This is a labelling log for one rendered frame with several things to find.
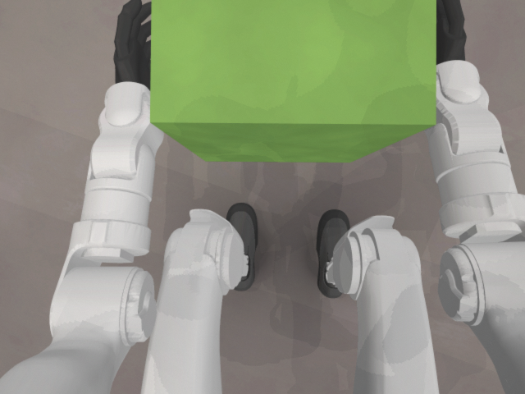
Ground robot right thigh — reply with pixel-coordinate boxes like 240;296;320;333
340;228;439;394

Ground robot thigh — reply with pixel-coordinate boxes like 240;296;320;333
340;228;439;394
140;222;240;394

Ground robot left thigh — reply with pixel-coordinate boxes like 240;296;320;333
140;222;240;394

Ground carton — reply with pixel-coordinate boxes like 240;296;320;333
150;0;436;163

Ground right robot hand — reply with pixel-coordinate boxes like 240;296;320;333
436;0;467;65

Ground robot left upper arm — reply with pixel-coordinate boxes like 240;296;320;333
0;267;157;394

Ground robot right upper arm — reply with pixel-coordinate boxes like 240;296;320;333
438;241;525;394

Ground left robot forearm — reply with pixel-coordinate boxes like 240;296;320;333
49;81;164;336

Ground right robot forearm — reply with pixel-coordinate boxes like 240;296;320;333
424;60;525;244

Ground left robot hand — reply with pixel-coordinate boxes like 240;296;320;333
113;0;152;90

